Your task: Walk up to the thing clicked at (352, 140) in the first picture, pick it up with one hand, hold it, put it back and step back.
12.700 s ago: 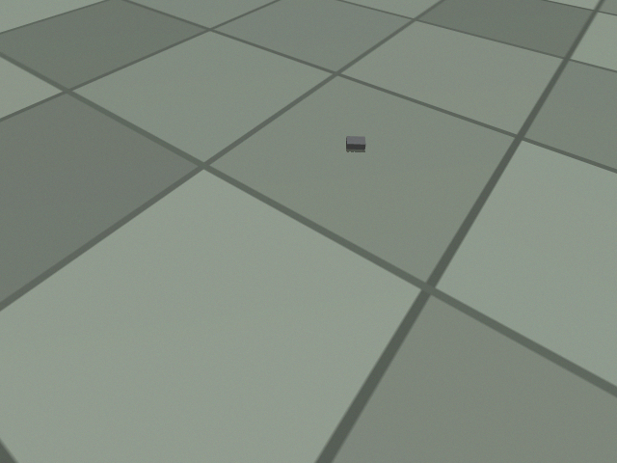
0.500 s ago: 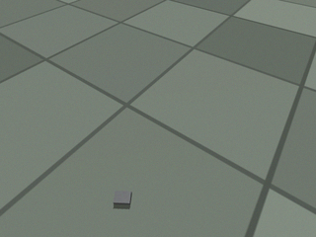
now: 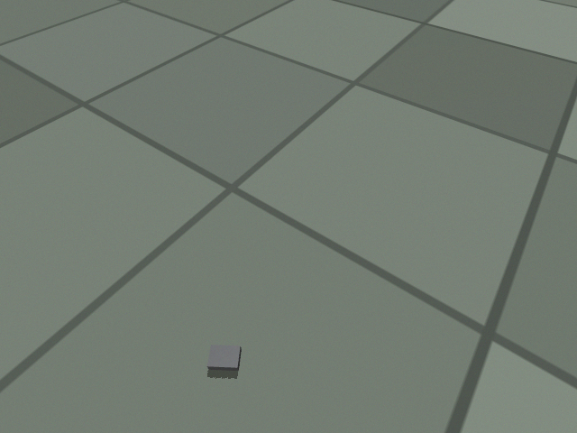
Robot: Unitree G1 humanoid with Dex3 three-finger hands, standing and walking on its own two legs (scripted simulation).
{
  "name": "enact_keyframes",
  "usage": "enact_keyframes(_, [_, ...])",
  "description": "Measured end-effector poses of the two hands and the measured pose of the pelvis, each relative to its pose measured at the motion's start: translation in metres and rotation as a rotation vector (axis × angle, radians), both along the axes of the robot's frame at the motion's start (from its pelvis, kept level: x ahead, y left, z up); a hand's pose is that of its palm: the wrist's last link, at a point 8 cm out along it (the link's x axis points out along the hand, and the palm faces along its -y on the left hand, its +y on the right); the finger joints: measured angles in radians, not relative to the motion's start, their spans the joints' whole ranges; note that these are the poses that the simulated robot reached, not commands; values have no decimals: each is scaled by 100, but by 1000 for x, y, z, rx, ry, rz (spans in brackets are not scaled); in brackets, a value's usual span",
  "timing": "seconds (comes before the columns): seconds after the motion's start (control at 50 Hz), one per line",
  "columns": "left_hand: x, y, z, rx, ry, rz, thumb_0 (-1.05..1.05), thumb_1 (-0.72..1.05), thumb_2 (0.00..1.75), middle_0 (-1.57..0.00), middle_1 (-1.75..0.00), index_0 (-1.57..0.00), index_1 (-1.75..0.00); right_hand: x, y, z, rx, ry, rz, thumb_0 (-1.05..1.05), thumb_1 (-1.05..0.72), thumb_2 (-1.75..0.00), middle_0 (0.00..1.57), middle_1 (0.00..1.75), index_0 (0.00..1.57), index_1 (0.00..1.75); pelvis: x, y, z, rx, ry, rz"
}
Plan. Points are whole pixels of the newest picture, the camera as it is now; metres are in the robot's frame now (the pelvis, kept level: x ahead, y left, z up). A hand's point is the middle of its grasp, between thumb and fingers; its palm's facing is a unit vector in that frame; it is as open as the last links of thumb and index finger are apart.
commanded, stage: stand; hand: left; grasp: from above
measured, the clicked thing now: (224, 357) +0.46 +0.23 -0.77
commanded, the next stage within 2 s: rise first in 0.80 s
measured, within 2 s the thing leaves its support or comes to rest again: neither
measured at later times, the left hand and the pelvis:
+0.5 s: hand out of the picture +0.07 +0.26 -0.16, palm faces -0.03 -0.93 -0.36, open 7.4 cm; pelvis +0.00 +0.00 +0.00, yaw +0 degrees
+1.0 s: hand out of the picture +0.10 +0.25 -0.16, palm faces +0.03 -0.94 -0.34, open 7.5 cm; pelvis -0.01 +0.00 -0.01, yaw +1 degrees
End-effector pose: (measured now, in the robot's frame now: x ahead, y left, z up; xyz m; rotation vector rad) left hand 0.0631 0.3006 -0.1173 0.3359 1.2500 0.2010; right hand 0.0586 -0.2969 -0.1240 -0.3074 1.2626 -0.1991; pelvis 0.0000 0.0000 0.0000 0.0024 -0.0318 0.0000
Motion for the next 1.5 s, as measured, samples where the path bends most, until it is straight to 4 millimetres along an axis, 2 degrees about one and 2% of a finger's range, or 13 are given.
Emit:
enact_keyframes(0.36, [5,0,0,-2,-13,-5,1,90,90,-20,-30,-21,-30,8,1,2,-3,-21,6,1,-91,-90,20,30,20,30,2,1,0,0,-1,-1])
enact_keyframes(0.92, [3,1,-1,-2,-10,-9,1,90,90,-20,-30,-21,-30,1,2,2,-4,-7,-1,1,-91,-90,20,30,20,30,0,2,0,-2,-2,0])
enact_keyframes(0.98, [18,-3,0,-10,-88,18,1,87,90,-21,-33,-21,-34,7,8,2,-2,-83,-4,1,-91,-90,20,30,20,30,-5,3,-4,-4,33,13])
enact_keyframes(1.1, [66,-4,-11,-24,-150,-41,1,64,90,-21,-54,-21,-55,18,30,-7,36,-175,-7,1,-91,-90,20,30,20,30,-16,4,-17,-7,121,10])
enact_keyframes(1.18, [83,-1,-15,1,-176,-84,1,40,89,-20,-70,-21,-71,19,42,-13,61,-215,-24,1,-91,-90,20,30,20,30,-16,5,-26,-6,159,-1])
enact_keyframes(1.34, [72,3,-30,48,-89,-96,1,-14,89,-19,-89,-19,-89,37,54,-22,86,-299,-11,1,-91,-90,20,30,20,30,-13,12,-43,-12,209,-1])
enact_keyframes(1.5, [64,4,-52,71,-107,-138,0,-41,92,-17,-95,-17,-96,68,54,-34,52,-384,48,1,-91,-90,20,30,20,30,-12,12,-69,-18,274,4])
